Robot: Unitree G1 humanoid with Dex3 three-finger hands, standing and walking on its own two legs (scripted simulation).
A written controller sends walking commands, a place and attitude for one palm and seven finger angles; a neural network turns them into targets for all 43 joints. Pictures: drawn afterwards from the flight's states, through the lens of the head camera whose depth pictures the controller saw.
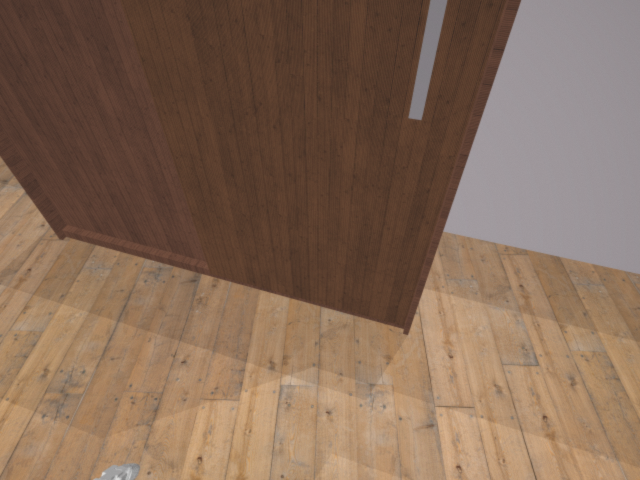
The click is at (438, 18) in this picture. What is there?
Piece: wardrobe's sliding door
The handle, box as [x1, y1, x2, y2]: [408, 0, 446, 119]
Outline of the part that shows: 446,0 430,0 408,117 421,119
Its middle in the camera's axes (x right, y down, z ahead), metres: +0.19 -0.34 +0.66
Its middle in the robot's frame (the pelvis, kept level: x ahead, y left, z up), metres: +0.75 -0.15 +0.23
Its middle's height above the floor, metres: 1.00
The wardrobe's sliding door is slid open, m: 0.00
